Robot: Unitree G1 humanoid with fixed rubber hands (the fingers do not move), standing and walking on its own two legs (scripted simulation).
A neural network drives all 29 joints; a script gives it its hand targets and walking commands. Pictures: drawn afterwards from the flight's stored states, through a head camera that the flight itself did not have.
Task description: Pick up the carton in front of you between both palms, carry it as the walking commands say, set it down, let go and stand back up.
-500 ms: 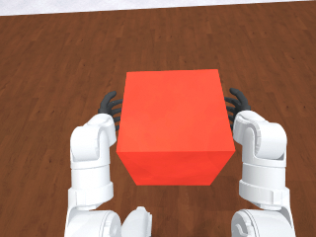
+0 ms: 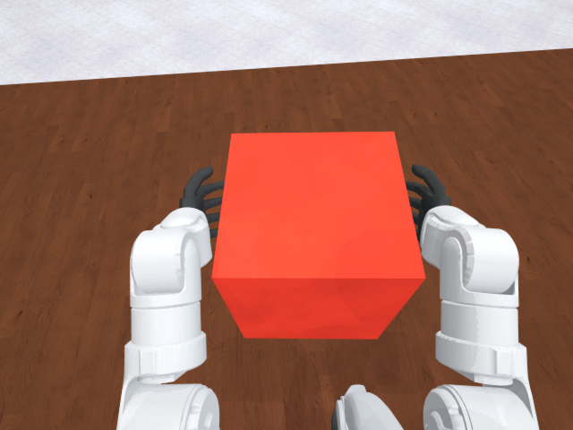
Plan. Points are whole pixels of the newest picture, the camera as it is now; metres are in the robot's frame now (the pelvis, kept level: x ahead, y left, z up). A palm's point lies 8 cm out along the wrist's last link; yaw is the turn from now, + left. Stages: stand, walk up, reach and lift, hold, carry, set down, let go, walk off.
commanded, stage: carry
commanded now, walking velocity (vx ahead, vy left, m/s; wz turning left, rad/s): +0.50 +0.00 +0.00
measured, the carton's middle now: (311, 246) +0.37 -0.02 +0.02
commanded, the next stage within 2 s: none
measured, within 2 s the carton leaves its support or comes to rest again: neither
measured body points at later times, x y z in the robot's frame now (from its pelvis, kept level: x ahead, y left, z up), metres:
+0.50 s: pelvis +0.30 -0.03 -0.02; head +0.36 -0.03 +0.42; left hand +0.66 +0.15 +0.07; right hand +0.68 -0.16 +0.07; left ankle +0.40 +0.12 -0.71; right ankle +0.23 -0.09 -0.75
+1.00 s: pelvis +0.59 +0.01 -0.04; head +0.64 +0.02 +0.40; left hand +0.96 +0.15 +0.05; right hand +0.95 -0.15 +0.05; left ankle +0.51 +0.07 -0.78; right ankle +0.71 -0.13 -0.73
